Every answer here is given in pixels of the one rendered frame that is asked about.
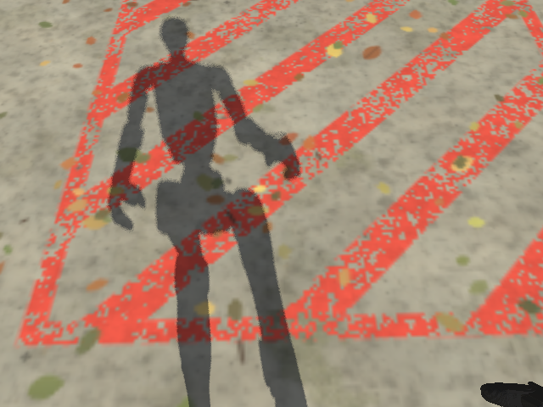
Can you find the right robot hand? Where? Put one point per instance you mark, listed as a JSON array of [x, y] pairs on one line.
[[513, 394]]

